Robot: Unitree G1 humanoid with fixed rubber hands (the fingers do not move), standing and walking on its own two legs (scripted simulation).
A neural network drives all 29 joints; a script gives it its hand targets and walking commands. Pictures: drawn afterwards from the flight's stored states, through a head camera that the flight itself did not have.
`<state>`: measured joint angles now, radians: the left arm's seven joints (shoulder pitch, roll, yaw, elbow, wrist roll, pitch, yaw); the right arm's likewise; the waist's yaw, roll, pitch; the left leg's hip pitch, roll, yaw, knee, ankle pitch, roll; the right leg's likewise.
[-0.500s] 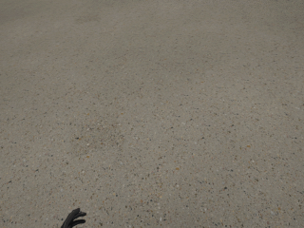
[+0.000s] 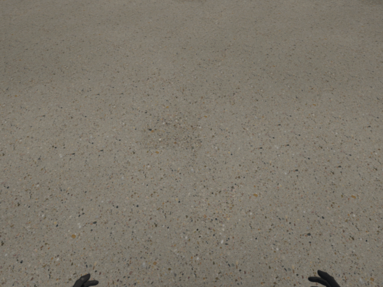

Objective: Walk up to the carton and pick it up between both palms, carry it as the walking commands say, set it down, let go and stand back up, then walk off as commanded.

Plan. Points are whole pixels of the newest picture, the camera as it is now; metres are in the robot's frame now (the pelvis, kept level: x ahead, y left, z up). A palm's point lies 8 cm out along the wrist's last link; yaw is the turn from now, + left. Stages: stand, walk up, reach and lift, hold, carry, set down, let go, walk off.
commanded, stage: walk off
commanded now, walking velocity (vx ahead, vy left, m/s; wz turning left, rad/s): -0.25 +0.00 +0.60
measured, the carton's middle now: out of the picture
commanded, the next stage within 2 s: stand in 0.32 s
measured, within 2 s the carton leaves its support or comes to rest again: rests again in 0.44 s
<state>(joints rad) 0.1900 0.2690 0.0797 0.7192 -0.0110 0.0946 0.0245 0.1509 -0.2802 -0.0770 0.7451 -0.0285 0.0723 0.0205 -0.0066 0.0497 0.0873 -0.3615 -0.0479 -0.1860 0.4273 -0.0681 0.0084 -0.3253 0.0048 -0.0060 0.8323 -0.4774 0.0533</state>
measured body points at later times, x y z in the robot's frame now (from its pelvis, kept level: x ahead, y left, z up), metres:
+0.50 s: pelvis -0.14 -0.01 -0.02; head -0.13 +0.02 +0.43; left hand -0.09 +0.28 -0.14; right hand +0.03 -0.25 -0.12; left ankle -0.19 +0.09 -0.74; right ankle -0.09 -0.14 -0.71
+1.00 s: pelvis -0.20 -0.03 +0.00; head -0.18 -0.03 +0.45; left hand -0.22 +0.22 -0.14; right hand -0.04 -0.23 -0.15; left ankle -0.21 +0.08 -0.74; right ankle -0.19 -0.15 -0.74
